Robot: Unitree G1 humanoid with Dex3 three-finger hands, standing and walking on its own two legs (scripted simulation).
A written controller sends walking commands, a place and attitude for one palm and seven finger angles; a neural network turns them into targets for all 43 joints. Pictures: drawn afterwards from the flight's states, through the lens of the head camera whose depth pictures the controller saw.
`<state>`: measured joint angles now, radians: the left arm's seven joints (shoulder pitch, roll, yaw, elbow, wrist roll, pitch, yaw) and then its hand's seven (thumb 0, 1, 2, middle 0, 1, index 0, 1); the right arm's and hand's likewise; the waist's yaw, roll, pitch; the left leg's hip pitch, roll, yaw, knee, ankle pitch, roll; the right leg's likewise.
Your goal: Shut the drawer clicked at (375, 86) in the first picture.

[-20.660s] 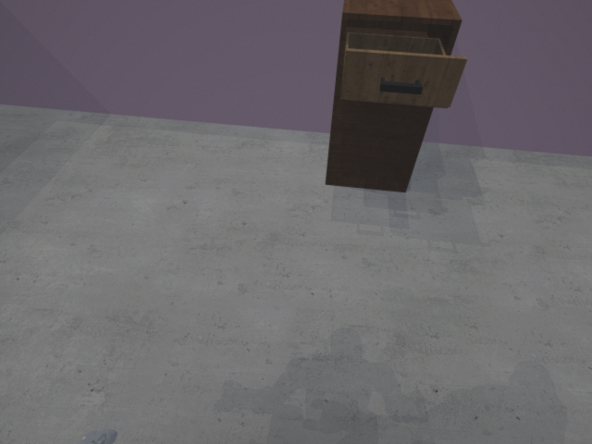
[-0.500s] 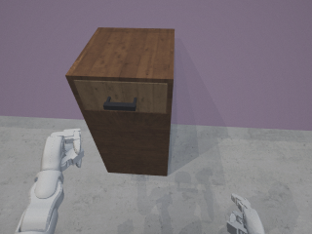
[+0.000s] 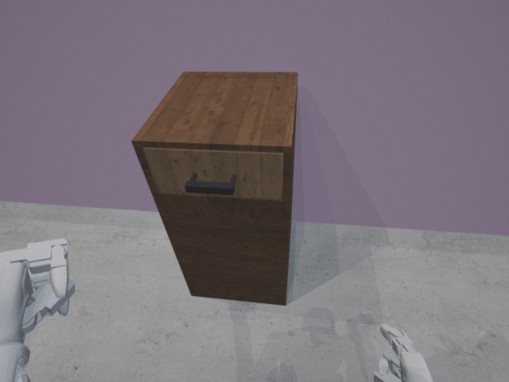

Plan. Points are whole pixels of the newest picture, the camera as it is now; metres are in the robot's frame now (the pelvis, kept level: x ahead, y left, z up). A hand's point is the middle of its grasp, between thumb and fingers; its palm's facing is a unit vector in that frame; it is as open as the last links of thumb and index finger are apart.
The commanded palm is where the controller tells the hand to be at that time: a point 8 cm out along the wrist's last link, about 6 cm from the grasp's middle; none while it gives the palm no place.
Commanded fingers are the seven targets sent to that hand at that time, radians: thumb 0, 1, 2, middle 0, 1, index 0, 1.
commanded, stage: draw the hand back to the body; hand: left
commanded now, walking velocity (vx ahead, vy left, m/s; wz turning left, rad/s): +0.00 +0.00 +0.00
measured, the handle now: (211, 182) +0.61 +0.20 -0.06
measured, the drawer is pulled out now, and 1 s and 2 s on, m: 0.00 0.00 0.00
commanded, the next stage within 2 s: step back with the hand held close in 0.12 s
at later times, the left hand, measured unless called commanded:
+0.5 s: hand (72, 286) +0.18 +0.25 +0.15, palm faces +0.32 -0.83 -0.46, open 3.3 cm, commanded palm +0.12 +0.29 +0.17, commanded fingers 0.00 0.90 0.90 -1.40 -1.60 -1.40 -1.60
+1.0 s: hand (28, 333) +0.12 +0.26 +0.15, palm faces +0.36 -0.82 -0.44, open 3.3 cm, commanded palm +0.05 +0.31 +0.17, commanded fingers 0.00 0.90 0.90 -1.40 -1.60 -1.40 -1.60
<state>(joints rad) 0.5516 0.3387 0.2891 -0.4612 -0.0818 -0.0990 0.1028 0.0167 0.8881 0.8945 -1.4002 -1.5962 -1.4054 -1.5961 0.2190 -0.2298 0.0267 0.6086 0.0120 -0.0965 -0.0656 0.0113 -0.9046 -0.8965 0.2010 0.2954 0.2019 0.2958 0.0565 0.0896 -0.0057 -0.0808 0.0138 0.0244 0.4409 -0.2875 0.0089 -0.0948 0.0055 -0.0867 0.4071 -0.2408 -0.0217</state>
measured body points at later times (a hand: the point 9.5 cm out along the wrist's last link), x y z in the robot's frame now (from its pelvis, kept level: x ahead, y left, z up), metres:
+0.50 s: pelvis -0.01 +0.01 +0.00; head +0.00 +0.00 +0.45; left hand +0.16 +0.29 +0.17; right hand +0.16 -0.23 -0.09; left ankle -0.03 +0.11 -0.74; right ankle -0.01 -0.10 -0.74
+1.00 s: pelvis -0.07 +0.03 -0.01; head -0.05 +0.04 +0.43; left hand +0.10 +0.30 +0.18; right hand +0.10 -0.21 -0.09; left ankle -0.03 +0.11 -0.74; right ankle -0.01 -0.10 -0.74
